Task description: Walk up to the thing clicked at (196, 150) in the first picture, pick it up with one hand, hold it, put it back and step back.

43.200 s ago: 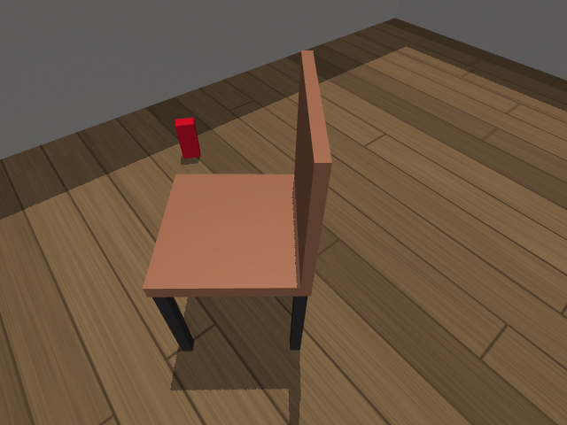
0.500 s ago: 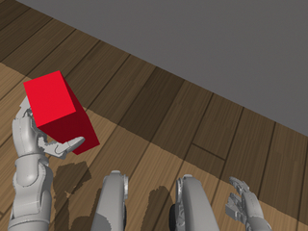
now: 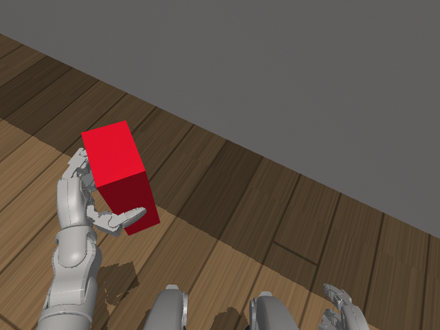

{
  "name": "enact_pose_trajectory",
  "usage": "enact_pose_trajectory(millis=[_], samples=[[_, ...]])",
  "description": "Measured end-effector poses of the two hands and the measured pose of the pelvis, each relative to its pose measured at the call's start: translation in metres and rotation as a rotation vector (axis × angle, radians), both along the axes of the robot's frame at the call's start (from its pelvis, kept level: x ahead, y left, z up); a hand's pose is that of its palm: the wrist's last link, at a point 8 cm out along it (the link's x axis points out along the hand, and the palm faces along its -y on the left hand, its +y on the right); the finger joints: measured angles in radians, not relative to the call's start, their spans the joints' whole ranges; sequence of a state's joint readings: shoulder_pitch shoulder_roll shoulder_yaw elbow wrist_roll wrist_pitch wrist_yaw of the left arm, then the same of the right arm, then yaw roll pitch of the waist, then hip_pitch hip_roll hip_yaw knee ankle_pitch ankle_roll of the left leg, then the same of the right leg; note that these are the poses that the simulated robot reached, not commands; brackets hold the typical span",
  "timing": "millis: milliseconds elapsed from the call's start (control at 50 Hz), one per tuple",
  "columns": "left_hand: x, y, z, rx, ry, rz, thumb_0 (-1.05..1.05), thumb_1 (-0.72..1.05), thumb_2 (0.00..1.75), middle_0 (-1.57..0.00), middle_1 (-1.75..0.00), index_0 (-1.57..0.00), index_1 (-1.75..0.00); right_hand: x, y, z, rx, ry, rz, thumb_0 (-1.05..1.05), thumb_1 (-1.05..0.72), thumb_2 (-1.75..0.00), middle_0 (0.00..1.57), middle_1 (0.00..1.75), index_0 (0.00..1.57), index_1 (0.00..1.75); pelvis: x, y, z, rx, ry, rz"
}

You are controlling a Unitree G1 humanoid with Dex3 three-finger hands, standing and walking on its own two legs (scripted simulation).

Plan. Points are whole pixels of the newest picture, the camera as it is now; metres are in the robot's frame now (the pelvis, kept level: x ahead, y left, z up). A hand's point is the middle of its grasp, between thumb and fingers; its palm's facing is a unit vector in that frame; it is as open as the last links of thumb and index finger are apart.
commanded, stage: hold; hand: left
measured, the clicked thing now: (127, 185) +0.36 +0.18 +0.03
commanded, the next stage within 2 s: crouch in 1.16 s
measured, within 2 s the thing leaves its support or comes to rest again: neither
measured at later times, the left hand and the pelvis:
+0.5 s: hand (122, 171) +0.35 +0.17 +0.08, palm faces +0.29 -0.96 -0.03, open 12.4 cm; pelvis +0.02 -0.01 +0.04, yaw +1 degrees
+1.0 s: hand (123, 160) +0.36 +0.17 +0.10, palm faces +0.29 -0.96 -0.02, open 12.5 cm; pelvis +0.03 -0.01 +0.06, yaw +0 degrees
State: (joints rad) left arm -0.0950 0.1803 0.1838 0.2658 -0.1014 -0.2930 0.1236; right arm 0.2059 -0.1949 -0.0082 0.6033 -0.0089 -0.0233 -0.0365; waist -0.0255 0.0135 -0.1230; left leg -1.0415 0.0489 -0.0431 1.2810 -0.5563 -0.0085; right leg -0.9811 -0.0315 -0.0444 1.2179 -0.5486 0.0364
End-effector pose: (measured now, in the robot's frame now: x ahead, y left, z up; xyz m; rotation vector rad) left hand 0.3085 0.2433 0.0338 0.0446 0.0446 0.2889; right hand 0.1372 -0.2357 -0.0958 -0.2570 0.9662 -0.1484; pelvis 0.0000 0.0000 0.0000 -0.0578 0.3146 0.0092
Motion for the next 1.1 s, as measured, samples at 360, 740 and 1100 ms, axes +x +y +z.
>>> enact_pose_trajectory(millis=[360,740,1100], samples=[[0.006,-0.021,0.040,-0.003,-0.011,0.005,-0.02,-0.61,0.99,-0.53,-0.92,-0.56,-0.93,0.005,-0.008,0.035,0.000,-0.006,0.005,0.01,-0.91,-0.89,0.20,0.30,0.20,0.30,0.012,-0.009,0.035,0.020,-0.075,0.004],[0.015,-0.030,0.062,-0.019,-0.019,0.007,-0.02,-0.61,0.99,-0.52,-0.93,-0.55,-0.95,0.012,-0.013,0.049,0.009,-0.002,-0.003,0.01,-0.91,-0.90,0.20,0.30,0.20,0.30,0.021,-0.014,0.053,0.028,-0.118,0.001],[0.018,-0.031,0.074,-0.021,-0.026,0.006,-0.02,-0.61,0.99,-0.51,-0.95,-0.54,-0.97,0.017,-0.013,0.058,0.019,-0.004,-0.010,0.01,-0.91,-0.90,0.20,0.30,0.20,0.30,0.028,-0.013,0.062,0.031,-0.145,-0.002]])
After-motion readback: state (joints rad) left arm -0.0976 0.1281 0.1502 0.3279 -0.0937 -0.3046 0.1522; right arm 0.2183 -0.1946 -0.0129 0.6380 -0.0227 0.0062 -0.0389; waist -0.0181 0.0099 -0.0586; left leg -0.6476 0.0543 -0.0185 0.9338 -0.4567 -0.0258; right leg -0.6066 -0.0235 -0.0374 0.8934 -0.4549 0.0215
